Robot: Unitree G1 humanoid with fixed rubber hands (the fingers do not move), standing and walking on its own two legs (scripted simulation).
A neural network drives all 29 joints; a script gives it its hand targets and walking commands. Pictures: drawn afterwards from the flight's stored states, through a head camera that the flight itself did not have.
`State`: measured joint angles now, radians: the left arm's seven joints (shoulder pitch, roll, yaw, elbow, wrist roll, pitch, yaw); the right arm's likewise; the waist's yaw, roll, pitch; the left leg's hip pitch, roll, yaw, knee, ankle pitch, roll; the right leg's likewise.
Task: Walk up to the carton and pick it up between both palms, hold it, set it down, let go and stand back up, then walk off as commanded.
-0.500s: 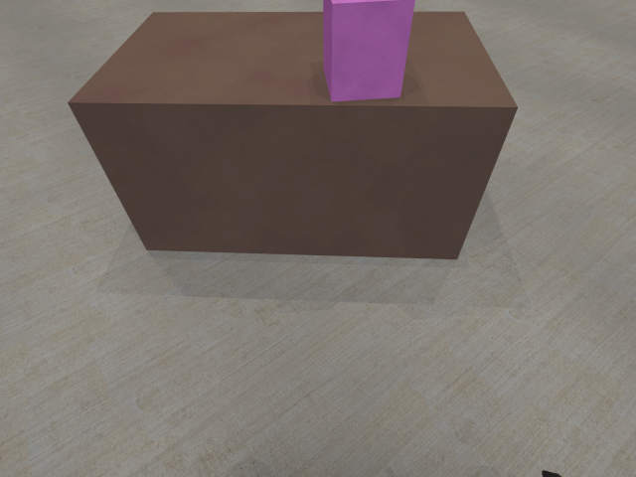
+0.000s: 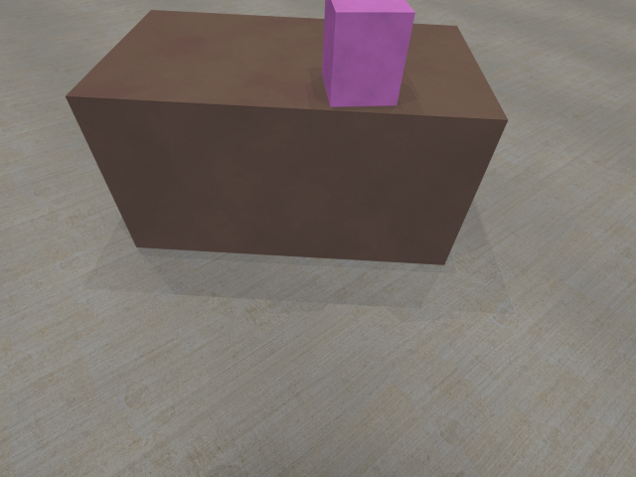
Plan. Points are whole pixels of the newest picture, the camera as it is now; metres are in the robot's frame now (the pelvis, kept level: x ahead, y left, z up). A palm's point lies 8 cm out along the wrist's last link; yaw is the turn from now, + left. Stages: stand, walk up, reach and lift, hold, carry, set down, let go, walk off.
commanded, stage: walk off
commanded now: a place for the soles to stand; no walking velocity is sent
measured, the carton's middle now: (362, 47) +1.21 -0.02 +0.03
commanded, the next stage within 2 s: stand in 0.12 s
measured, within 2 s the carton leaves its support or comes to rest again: neither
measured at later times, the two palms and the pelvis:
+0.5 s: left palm out of the picture +0.02 +0.32 -0.10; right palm out of the picture +0.08 -0.29 -0.10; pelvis -0.01 +0.00 +0.01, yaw +0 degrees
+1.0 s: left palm out of the picture +0.01 +0.32 -0.09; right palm out of the picture +0.07 -0.30 -0.11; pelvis -0.01 -0.01 +0.01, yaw +0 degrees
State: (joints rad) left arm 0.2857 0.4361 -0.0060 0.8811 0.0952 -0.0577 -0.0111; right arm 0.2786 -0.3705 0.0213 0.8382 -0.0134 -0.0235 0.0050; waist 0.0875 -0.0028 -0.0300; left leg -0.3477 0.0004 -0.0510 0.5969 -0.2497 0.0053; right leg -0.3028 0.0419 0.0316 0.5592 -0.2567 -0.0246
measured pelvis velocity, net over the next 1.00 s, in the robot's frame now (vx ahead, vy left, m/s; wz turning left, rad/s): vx -0.01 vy -0.01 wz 0.00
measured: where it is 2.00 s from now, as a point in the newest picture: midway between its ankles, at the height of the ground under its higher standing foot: outside the picture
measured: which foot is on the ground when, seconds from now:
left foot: down 0.00-1.00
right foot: down 0.00-1.00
